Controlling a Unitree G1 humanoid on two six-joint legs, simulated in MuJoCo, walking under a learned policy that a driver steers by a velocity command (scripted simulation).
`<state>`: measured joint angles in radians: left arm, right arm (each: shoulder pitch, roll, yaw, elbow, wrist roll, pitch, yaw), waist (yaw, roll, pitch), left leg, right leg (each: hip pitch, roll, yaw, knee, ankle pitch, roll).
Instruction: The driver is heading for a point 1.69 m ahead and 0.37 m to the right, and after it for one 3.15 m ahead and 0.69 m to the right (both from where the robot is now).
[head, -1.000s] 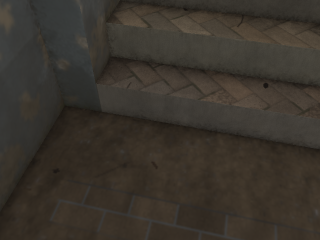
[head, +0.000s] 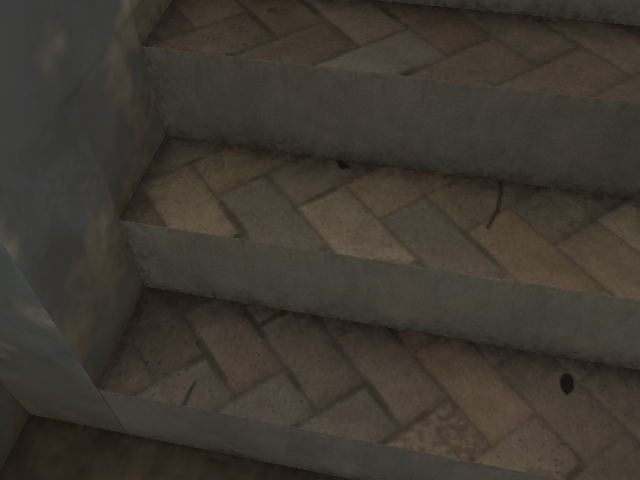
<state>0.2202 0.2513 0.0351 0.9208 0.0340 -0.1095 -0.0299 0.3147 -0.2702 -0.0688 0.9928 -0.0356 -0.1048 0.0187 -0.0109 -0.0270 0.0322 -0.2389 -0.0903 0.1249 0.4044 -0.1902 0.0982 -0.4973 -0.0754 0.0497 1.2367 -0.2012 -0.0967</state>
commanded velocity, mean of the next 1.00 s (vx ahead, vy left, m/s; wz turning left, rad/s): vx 0.21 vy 0.00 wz -0.49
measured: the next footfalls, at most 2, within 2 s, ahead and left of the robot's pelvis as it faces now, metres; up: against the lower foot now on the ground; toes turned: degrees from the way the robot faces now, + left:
right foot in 0.24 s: +0.35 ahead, -0.08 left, +0.00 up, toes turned -9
left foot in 0.80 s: +0.56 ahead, +0.11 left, +0.21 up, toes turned -29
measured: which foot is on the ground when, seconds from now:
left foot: down 0.00-0.22, up 0.24-0.78, down 0.80-1.00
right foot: up 0.00-0.22, down 0.24-0.80, up 0.82-1.00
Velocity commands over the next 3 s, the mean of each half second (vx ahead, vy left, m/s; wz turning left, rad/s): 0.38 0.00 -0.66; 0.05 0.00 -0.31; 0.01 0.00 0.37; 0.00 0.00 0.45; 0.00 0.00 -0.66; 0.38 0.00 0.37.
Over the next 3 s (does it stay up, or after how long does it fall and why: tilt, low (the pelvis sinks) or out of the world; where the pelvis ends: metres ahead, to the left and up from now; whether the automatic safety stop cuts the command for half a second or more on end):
stays up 0.23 0.01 0.00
